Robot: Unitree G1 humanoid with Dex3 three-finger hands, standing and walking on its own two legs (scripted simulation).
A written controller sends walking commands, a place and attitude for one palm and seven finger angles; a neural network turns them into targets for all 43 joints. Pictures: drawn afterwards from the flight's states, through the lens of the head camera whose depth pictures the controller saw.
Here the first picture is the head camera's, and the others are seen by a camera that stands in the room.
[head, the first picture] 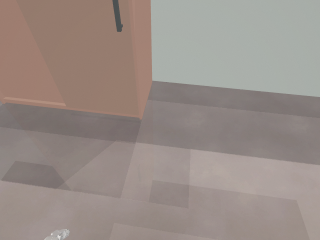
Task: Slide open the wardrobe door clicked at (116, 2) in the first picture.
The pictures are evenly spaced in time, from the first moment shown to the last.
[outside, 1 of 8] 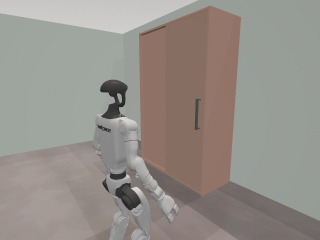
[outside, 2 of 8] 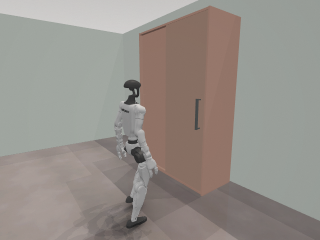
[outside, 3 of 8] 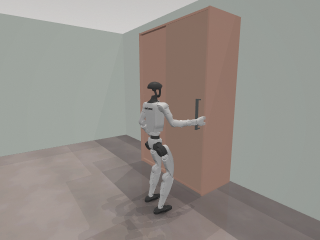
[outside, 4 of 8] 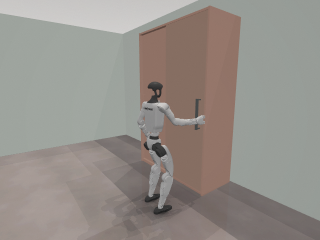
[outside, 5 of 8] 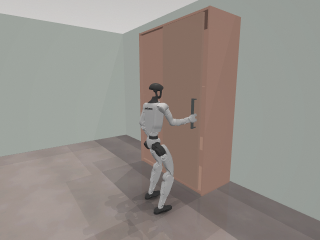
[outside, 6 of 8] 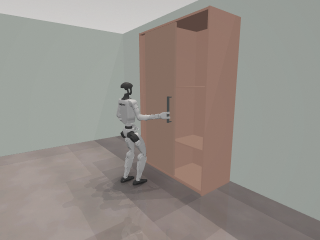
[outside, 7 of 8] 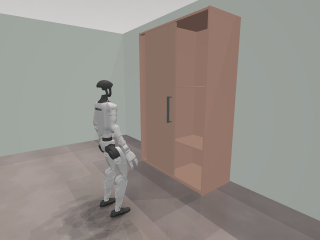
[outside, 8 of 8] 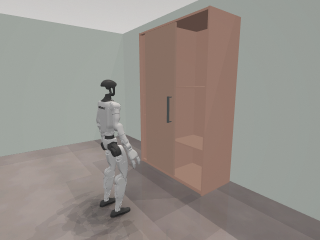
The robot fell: no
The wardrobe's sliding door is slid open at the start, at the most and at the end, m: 0.00 0.49 0.48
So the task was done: yes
